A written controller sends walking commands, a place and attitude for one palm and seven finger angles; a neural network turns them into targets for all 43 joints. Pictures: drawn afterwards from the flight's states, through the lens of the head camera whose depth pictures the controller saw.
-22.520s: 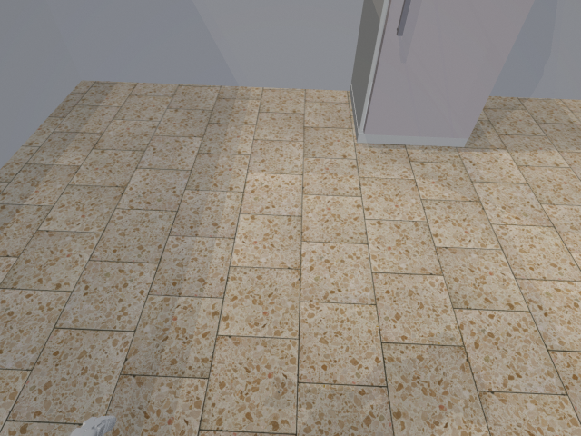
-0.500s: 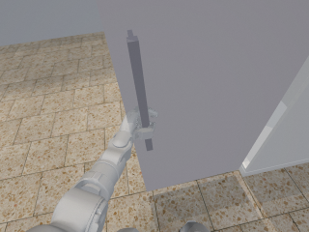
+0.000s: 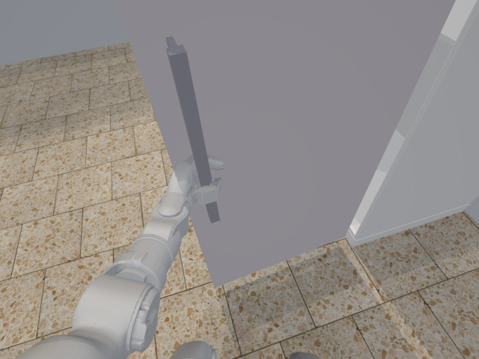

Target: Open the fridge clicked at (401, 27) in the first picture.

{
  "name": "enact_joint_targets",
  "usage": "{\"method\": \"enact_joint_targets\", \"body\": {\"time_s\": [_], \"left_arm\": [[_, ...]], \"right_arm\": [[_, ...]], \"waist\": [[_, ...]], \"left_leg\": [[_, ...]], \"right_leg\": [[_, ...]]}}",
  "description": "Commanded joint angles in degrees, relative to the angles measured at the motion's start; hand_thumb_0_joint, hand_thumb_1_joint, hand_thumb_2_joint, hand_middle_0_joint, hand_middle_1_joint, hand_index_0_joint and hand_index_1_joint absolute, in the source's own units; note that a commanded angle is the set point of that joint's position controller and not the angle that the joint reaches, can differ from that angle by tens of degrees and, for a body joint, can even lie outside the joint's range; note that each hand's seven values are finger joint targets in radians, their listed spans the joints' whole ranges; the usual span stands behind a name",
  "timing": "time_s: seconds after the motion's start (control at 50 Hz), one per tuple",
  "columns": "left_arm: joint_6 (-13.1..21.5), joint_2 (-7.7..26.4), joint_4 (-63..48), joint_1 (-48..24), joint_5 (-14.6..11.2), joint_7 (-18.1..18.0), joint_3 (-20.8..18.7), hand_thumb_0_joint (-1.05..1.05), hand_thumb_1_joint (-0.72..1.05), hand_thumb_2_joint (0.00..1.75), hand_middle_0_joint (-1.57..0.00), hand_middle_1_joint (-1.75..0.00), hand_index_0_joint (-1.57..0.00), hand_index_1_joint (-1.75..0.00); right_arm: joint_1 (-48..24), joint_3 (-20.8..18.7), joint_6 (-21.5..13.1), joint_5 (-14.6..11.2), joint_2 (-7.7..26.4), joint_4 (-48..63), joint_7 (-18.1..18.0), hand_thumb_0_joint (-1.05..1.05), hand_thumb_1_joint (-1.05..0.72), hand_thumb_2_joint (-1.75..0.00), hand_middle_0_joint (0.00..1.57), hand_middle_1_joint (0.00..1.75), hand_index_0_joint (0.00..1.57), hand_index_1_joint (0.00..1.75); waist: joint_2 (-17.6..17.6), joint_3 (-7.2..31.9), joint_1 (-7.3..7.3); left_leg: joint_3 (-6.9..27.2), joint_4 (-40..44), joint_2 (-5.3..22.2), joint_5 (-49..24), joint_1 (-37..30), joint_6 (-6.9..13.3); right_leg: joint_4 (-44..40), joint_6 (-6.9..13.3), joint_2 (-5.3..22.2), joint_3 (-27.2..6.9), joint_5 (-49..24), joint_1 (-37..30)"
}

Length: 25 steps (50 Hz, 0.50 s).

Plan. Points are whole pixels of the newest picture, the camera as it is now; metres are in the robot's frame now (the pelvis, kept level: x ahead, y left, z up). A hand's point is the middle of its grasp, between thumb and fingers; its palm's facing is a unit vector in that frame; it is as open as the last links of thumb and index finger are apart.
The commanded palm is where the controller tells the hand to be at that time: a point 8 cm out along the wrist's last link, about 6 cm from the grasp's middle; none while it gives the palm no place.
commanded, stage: stop walking and hold the door back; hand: left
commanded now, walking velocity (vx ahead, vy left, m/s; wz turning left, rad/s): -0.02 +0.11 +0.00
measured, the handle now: (197, 151) +0.46 +0.07 +0.09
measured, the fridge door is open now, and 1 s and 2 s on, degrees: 93 88 84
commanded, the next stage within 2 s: loosen the grip on the handle in 0.54 s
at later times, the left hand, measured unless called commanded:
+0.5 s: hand (207, 178) +0.43 +0.06 +0.04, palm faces -0.16 -0.98 -0.10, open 5.5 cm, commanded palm +0.47 +0.12 +0.01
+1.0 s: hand (203, 171) +0.46 +0.07 +0.04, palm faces -0.17 -0.98 -0.08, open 10.9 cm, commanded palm +0.44 +0.12 +0.04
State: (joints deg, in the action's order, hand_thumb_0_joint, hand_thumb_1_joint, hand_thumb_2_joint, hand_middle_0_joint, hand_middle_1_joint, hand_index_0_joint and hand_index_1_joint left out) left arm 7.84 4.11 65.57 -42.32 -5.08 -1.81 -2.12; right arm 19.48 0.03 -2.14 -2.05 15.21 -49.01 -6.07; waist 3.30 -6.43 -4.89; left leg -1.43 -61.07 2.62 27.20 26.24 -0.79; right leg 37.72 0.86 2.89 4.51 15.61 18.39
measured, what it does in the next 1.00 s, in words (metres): steps on the spot: left foot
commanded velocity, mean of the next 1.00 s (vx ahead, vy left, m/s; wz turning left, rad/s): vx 0.00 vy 0.00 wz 0.00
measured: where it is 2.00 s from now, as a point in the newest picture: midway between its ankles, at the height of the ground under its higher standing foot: outside the picture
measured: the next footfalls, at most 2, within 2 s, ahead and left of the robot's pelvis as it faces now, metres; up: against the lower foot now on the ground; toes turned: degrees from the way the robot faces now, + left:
left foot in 0.14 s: +0.10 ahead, +0.16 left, +0.00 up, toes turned +4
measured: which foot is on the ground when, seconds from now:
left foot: up 0.00-0.12, down 0.14-1.00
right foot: down 0.00-1.00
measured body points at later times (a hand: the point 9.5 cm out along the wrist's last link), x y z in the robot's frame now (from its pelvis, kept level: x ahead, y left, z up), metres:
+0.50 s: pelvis +0.04 +0.01 +0.00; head +0.06 -0.01 +0.45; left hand +0.44 +0.11 +0.05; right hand +0.15 -0.23 -0.13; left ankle +0.06 +0.15 -0.72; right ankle +0.06 -0.12 -0.72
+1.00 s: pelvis +0.02 +0.02 +0.00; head +0.07 +0.02 +0.44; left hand +0.46 +0.12 +0.04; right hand +0.05 -0.27 -0.11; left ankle +0.06 +0.15 -0.72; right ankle +0.06 -0.12 -0.72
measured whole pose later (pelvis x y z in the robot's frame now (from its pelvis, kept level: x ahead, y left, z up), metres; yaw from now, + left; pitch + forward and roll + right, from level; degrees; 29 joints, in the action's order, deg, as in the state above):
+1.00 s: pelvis +0.02 +0.02 +0.00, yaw -1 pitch +7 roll +1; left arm 10.8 9.7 65.1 -44.7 -1.2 0.5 -5.1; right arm 22.5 -1.6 -6.9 -1.1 17.0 -39.3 1.4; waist -2.5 1.6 -7.2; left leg -5.6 -37.9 3.4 15.4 29.4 -0.8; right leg 40.6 -1.1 4.0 1.0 16.4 31.3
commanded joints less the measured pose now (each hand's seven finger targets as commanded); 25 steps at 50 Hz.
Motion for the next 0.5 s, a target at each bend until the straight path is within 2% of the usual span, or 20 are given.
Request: {"method": "enact_joint_targets", "body": {"time_s": [0.0, 0.02, 0.04, 0.06, 0.08, 0.1, 0.12, 0.14, 0.16, 0.18, 0.2, 0.22, 0.26, 0.28, 0.32, 0.34, 0.38, 0.42, 0.44, 0.48], "left_arm": [[1.2, 11.6, -9.1, -22.2, 0.0, -0.5, -0.2, 0.00, 0.90, 0.90, -0.45, -1.40, -0.45, -1.40], [1.3, 11.5, -8.9, -21.7, -0.1, -0.6, -0.2, 0.00, 0.90, 0.90, -0.45, -1.40, -0.45, -1.40], [1.5, 12.4, -9.2, -21.3, -0.1, -0.8, -0.9, 0.00, 0.90, 0.90, -0.45, -1.40, -0.45, -1.40], [1.6, 11.8, -9.5, -21.7, -0.3, -0.7, -0.2, 0.00, 0.90, 0.90, -0.45, -1.40, -0.45, -1.40], [2.0, 11.9, -9.8, -22.2, 0.0, -0.7, -0.2, 0.00, 0.90, 0.90, -0.45, -1.40, -0.45, -1.40], [2.6, 10.4, -10.2, -22.6, 0.0, -0.2, 0.8, 0.00, 0.90, 0.90, -0.45, -1.40, -0.45, -1.40], [3.4, 8.2, -11.8, -23.8, 0.0, 0.1, 1.9, 0.00, 0.90, 0.90, -0.45, -1.40, -0.45, -1.40], [3.4, 6.3, -11.9, -24.3, -0.4, 0.4, 2.9, 0.00, 0.90, 0.90, -0.45, -1.40, -0.45, -1.40], [3.6, 2.9, -13.4, -24.6, -0.9, 0.9, 5.9, 0.00, 0.90, 0.90, -0.45, -1.40, -0.45, -1.40], [3.7, 2.9, -13.8, -24.5, -0.5, 0.8, 5.8, 0.00, 0.90, 0.90, -0.45, -1.40, -0.45, -1.40], [3.8, 4.2, -13.3, -23.3, -0.1, 0.4, 4.5, 0.00, 0.90, 0.90, -0.45, -1.40, -0.45, -1.40], [3.6, 6.3, -12.6, -22.2, 0.2, 0.0, 3.0, 0.00, 0.90, 0.90, -0.45, -1.40, -0.45, -1.40], [2.5, 7.0, -11.5, -21.6, 0.2, -0.1, 3.4, 0.00, 0.90, 0.90, -0.45, -1.40, -0.45, -1.40], [2.4, 7.3, -12.5, -22.6, 0.2, -0.2, 3.7, 0.00, 0.90, 0.90, -0.45, -1.40, -0.45, -1.40], [2.2, 7.7, -11.8, -22.2, 0.3, -0.3, 3.8, 0.00, 0.90, 0.90, -0.45, -1.40, -0.45, -1.40], [2.3, 8.9, -11.4, -21.5, 0.4, -0.4, 2.9, 0.00, 0.90, 0.90, -0.45, -1.40, -0.45, -1.40], [2.4, 8.8, -10.8, -21.4, 0.5, -0.3, 3.0, 0.00, 0.90, 0.90, -0.45, -1.40, -0.45, -1.40], [2.8, 7.1, -10.7, -22.7, 0.4, -0.1, 3.9, 0.00, 0.90, 0.90, -0.45, -1.40, -0.45, -1.40], [2.9, 7.8, -10.6, -22.7, 0.3, -0.3, 3.4, 0.00, 0.90, 0.90, -0.45, -1.40, -0.45, -1.40], [2.8, 9.1, -9.7, -22.4, 0.3, -0.5, 2.6, 0.00, 0.90, 0.90, -0.45, -1.40, -0.45, -1.40]], "right_arm": [[-2.1, -1.3, -3.5, -0.3, 6.5, 7.7, -1.1, 0.00, -0.90, -0.90, 0.20, 0.30, 0.20, 0.30], [-2.2, -1.2, -3.7, -0.2, 6.4, 8.1, -1.2, 0.00, -0.90, -0.90, 0.20, 0.30, 0.20, 0.30], [-2.4, -1.3, -3.9, -0.1, 6.5, 8.2, -1.4, 0.00, -0.90, -0.90, 0.20, 0.30, 0.20, 0.30], [-1.9, -1.4, -4.0, -0.4, 6.8, 7.6, -1.5, 0.00, -0.90, -0.90, 0.20, 0.30, 0.20, 0.30], [-1.7, -1.7, -3.9, -0.1, 7.4, 7.4, -1.3, 0.00, -0.90, -0.90, 0.20, 0.30, 0.20, 0.30], [-2.8, -2.2, -3.9, 0.1, 8.3, 7.9, -1.1, 0.00, -0.90, -0.90, 0.20, 0.30, 0.20, 0.30], [-4.0, -2.6, -3.7, 0.1, 9.0, 9.0, -0.7, 0.00, -0.90, -0.90, 0.20, 0.30, 0.20, 0.30], [-4.6, -2.4, -3.4, -0.5, 9.1, 10.2, -0.4, 0.00, -0.90, -0.90, 0.20, 0.30, 0.20, 0.30], [-5.9, -1.5, -3.3, -0.5, 7.1, 10.5, -0.5, 0.00, -0.90, -0.90, 0.20, 0.30, 0.20, 0.30], [-6.4, -0.9, -2.9, -0.2, 7.0, 11.0, -0.5, 0.00, -0.90, -0.90, 0.20, 0.30, 0.20, 0.30], [-5.8, -0.9, -2.8, -0.2, 7.1, 10.6, -0.6, 0.00, -0.90, -0.90, 0.20, 0.30, 0.20, 0.30], [-4.8, -1.3, -2.8, -0.5, 7.8, 10.2, -0.6, 0.00, -0.90, -0.90, 0.20, 0.30, 0.20, 0.30], [-3.8, -1.9, -3.1, -1.1, 8.0, 10.2, -1.0, 0.00, -0.90, -0.90, 0.20, 0.30, 0.20, 0.30], [-4.0, -1.9, -3.0, -1.1, 7.5, 10.2, -1.1, 0.00, -0.90, -0.90, 0.20, 0.30, 0.20, 0.30], [-4.0, -1.6, -2.7, -0.9, 7.0, 9.7, -1.3, 0.00, -0.90, -0.90, 0.20, 0.30, 0.20, 0.30], [-4.1, -1.6, -2.5, -0.9, 7.0, 9.6, -1.3, 0.00, -0.90, -0.90, 0.20, 0.30, 0.20, 0.30], [-4.1, -1.5, -2.2, -0.9, 7.2, 9.2, -1.2, 0.00, -0.90, -0.90, 0.20, 0.30, 0.20, 0.30], [-4.7, -1.3, -2.0, -1.0, 6.6, 9.8, -1.2, 0.00, -0.90, -0.90, 0.20, 0.30, 0.20, 0.30], [-4.7, -1.4, -1.9, -1.0, 6.7, 9.7, -1.3, 0.00, -0.90, -0.90, 0.20, 0.30, 0.20, 0.30], [-4.3, -1.5, -1.7, -1.1, 7.1, 9.3, -1.4, 0.00, -0.90, -0.90, 0.20, 0.30, 0.20, 0.30]], "waist": [[-13.8, 15.7, 3.60], [-15.9, 15.9, 3.85], [-16.3, 16.1, 4.09], [-15.7, 16.2, 3.12], [-12.4, 16.5, 3.15], [-4.4, 15.9, 3.75], [1.2, 16.3, 4.70], [-1.4, 17.0, 5.54], [4.0, 16.2, 4.57], [7.0, 14.3, 4.86], [3.9, 14.7, 5.43], [-1.9, 16.9, 5.58], [-13.4, 19.5, 4.27], [-14.3, 20.2, 4.10], [-11.3, 20.8, 3.92], [-10.3, 21.0, 4.07], [-7.7, 21.3, 4.10], [-9.4, 22.0, 4.04], [-9.9, 22.1, 4.08], [-8.5, 22.0, 4.04]], "left_leg": [[-1.8, 9.6, 1.8, -2.4, -1.3, -0.4], [-3.1, 14.1, 1.1, -3.0, -4.5, -0.3], [-4.2, 18.6, 0.3, -4.4, -7.7, -0.3], [-4.1, 25.0, 0.3, -7.9, -12.0, -0.3], [-3.4, 30.5, 0.4, -11.8, -17.2, 0.0], [1.2, 33.3, 4.5, -14.5, -19.7, 1.3], [7.2, 35.7, 9.4, -13.9, -19.5, 3.5], [10.3, 36.5, 11.1, -14.2, -16.4, 5.2], [9.9, 39.0, 10.7, -10.8, -14.4, 6.3], [9.6, 38.8, 10.6, -12.1, -12.6, 7.0], [7.4, 36.2, 9.9, -17.2, -12.9, 6.9], [3.8, 31.9, 8.3, -23.6, -14.3, 5.5], [-2.1, 27.6, 4.6, -23.8, -13.8, 1.2], [-2.9, 26.5, 3.8, -23.2, -13.7, 0.3], [-3.1, 26.5, 3.3, -23.1, -14.4, 0.1], [-3.1, 26.7, 3.4, -23.4, -15.0, 0.2], [-2.5, 27.5, 4.3, -26.4, -16.0, 0.6], [-2.1, 27.5, 4.7, -27.1, -15.6, 0.8], [-2.3, 27.2, 4.6, -26.7, -15.6, 0.9], [-2.1, 27.3, 4.9, -27.9, -15.2, 0.9]], "right_leg": [[-17.4, 6.6, 12.8, -12.5, 6.6, -7.0], [-16.5, 5.7, 11.9, -10.4, 5.6, -6.0], [-15.5, 4.9, 10.9, -9.6, 4.4, -5.1], [-12.9, 3.7, 10.3, -7.6, 4.9, -3.3], [-9.0, 2.0, 8.6, -6.1, 6.2, 0.0], [-3.6, -0.1, 4.9, -3.9, 7.7, 4.5], [0.5, -1.9, 0.9, -1.7, 7.6, 6.3], [1.7, -2.4, -1.1, -0.7, 6.4, 3.1], [4.2, -2.4, -1.4, -0.4, 9.1, 2.4], [3.7, -2.2, -1.6, 0.1, 9.2, 1.8], [0.0, -2.0, -1.3, 0.0, 6.0, 0.0], [-4.1, -1.8, -0.5, -1.0, -0.6, -2.4], [-6.7, -0.9, 3.7, -4.8, -10.0, -5.5], [-6.7, 0.0, 5.9, -6.8, -13.7, -5.7], [-6.7, 0.4, 7.0, -7.4, -16.3, -5.0], [-6.7, 0.1, 6.6, -7.1, -16.0, -4.4], [-5.4, -0.5, 5.4, -5.3, -16.1, -3.8], [-5.1, -0.9, 4.7, -4.2, -14.7, -4.1], [-5.6, -0.8, 4.8, -4.5, -14.4, -4.0], [-5.3, -0.8, 4.9, -4.3, -15.9, -4.5]]}}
